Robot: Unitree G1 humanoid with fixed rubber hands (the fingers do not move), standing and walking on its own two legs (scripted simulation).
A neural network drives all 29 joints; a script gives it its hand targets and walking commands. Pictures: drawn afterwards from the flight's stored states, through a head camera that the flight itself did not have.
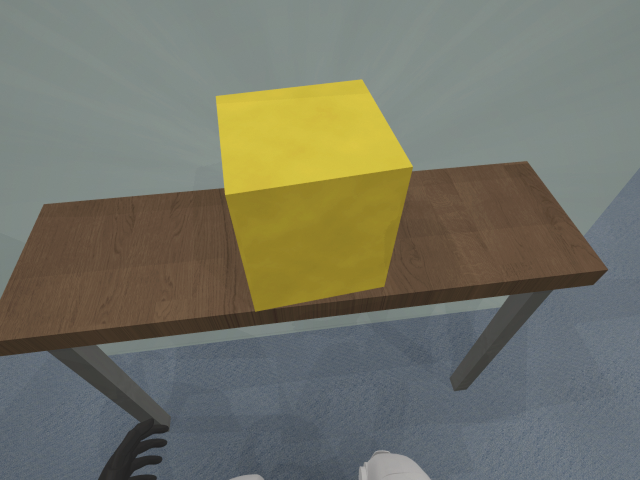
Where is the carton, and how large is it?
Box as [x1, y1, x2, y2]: [216, 79, 412, 311]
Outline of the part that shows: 361,79 216,96 225,196 255,311 384,285 412,166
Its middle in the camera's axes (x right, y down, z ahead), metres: -0.02 -0.05 +0.58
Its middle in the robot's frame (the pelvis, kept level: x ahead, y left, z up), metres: +0.49 +0.00 +0.06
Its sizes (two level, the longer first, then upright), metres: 0.210 0.200 0.250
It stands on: a table, 0.68 m high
